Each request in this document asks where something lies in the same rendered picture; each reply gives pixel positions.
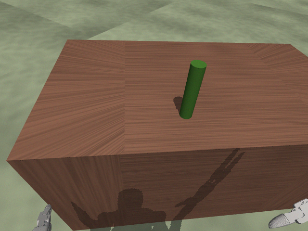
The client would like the left robot hand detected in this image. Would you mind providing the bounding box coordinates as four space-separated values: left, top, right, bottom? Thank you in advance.
33 204 51 231

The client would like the right robot hand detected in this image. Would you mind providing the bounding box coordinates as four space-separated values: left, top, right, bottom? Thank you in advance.
269 198 308 229

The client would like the can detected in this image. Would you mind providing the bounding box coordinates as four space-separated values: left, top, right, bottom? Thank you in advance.
180 60 207 119

